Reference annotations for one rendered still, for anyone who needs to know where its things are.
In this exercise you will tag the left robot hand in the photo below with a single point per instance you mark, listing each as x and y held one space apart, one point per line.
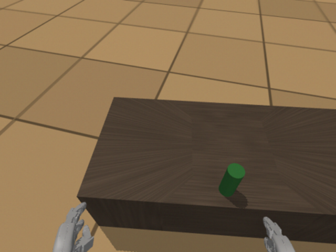
68 231

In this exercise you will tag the can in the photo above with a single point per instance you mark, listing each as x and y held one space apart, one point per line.
232 178

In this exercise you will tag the right robot hand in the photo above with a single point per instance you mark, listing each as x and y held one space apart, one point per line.
278 242

